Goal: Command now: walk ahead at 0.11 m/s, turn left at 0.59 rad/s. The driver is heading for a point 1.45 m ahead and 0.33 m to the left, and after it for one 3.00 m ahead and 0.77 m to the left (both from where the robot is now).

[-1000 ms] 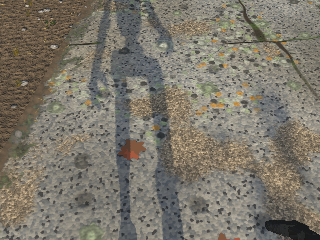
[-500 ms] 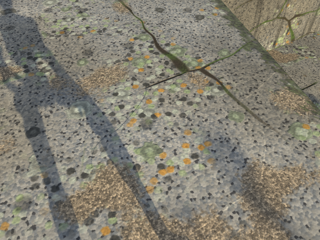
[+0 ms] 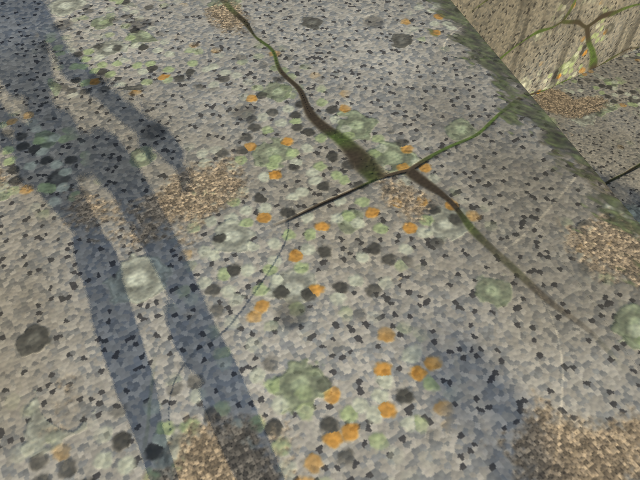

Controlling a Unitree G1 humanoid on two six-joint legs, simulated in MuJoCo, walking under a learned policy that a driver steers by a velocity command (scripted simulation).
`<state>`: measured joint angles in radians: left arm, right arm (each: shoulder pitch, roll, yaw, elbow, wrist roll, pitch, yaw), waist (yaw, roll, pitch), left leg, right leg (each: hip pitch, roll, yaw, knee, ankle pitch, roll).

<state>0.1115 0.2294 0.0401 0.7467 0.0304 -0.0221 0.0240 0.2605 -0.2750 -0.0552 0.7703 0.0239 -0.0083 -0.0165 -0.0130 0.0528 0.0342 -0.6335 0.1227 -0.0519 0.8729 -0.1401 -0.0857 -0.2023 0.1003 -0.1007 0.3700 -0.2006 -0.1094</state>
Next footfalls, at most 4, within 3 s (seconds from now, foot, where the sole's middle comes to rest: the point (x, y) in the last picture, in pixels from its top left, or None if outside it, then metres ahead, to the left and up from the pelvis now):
0.18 left None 0.13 0.16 -0.78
0.64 right None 0.24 -0.04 -0.78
0.94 left None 0.14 0.17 -0.78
1.32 right None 0.30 -0.08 -0.78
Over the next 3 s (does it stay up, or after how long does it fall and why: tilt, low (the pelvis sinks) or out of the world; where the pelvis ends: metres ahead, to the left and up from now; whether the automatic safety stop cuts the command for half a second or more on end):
stays up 1.05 0.39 -0.01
